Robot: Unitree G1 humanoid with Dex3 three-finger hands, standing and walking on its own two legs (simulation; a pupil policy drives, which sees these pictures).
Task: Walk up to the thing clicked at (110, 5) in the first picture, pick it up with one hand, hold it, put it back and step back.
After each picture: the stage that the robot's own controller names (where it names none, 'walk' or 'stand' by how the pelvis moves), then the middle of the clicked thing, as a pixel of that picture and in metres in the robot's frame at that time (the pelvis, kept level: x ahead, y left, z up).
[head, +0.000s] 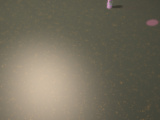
stand; out of the picture +2.32 -0.37 -0.65
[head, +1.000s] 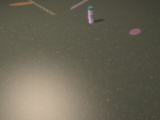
walk; (90, 15) +2.20 +0.08 -0.62
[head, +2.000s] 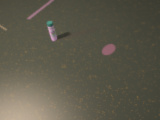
walk; (52, 31) +1.51 +0.50 -0.64
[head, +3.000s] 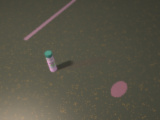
walk; (51, 61) +1.04 +0.43 -0.65
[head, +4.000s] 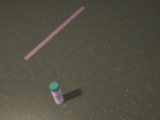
walk; (56, 93) +0.66 +0.31 -0.65
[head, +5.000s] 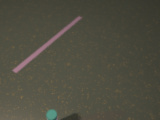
walk; out of the picture +0.44 +0.20 -0.63
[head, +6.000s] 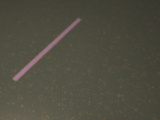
stand; out of the picture +0.37 +0.23 -0.65
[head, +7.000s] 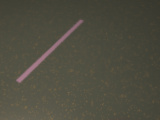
stand; out of the picture +0.38 +0.23 -0.66
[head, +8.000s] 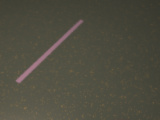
stand; out of the picture +0.37 +0.23 -0.66
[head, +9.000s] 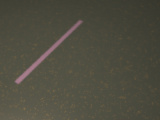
stand; out of the picture +0.36 +0.23 -0.66
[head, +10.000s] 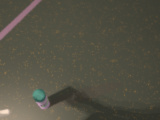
go down; (42, 99) +0.40 +0.23 -0.54
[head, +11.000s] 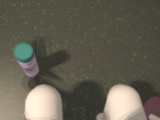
go down; (28, 62) +0.45 +0.25 -0.27
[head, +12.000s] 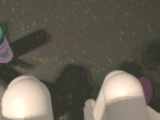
close in; out of the picture +0.44 +0.27 -0.20
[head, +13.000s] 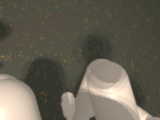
close; out of the picture +0.43 +0.30 -0.16
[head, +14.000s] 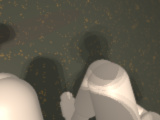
lift; out of the picture +0.41 +0.30 -0.16
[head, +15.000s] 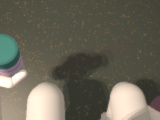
lift; (10, 64) +0.35 +0.26 -0.02
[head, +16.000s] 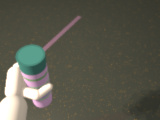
hold; (37, 81) +0.32 +0.17 +0.08
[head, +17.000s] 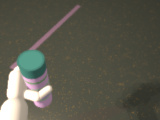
hold; (38, 83) +0.33 +0.17 +0.03
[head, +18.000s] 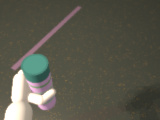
crouch; (41, 86) +0.32 +0.16 +0.03
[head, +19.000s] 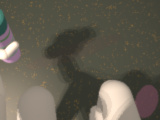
crouch; (1, 40) +0.46 +0.24 -0.06
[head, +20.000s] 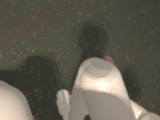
lower; out of the picture +0.44 +0.32 -0.17
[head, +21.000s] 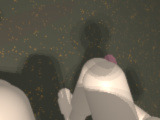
lower; out of the picture +0.45 +0.32 -0.17
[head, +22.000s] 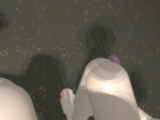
lower; out of the picture +0.44 +0.31 -0.16
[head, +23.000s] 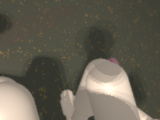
lower; out of the picture +0.44 +0.30 -0.16
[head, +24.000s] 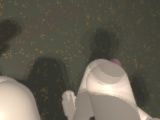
draw back; out of the picture +0.43 +0.28 -0.16
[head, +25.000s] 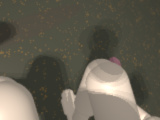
withdraw; out of the picture +0.42 +0.29 -0.17
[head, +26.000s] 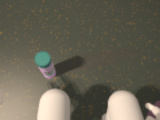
walk; (46, 66) +0.45 +0.21 -0.35
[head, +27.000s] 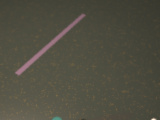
stand; out of the picture +0.38 +0.18 -0.59
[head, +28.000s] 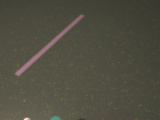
stand; out of the picture +0.39 +0.20 -0.60
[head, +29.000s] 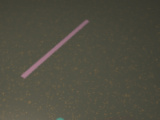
stand; out of the picture +0.40 +0.18 -0.63
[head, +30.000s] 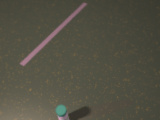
walk; (63, 115) +0.42 +0.18 -0.64
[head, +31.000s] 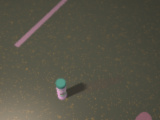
walk; (61, 89) +0.57 +0.14 -0.64
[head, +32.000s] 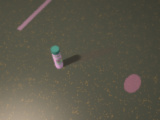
walk; (57, 57) +0.87 +0.29 -0.62
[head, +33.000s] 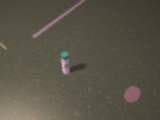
stand; (65, 63) +1.00 +0.22 -0.64
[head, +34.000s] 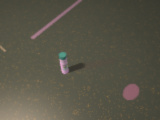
stand; (63, 63) +1.01 +0.23 -0.66
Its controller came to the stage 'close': yes
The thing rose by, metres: 0.68
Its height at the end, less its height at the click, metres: +0.00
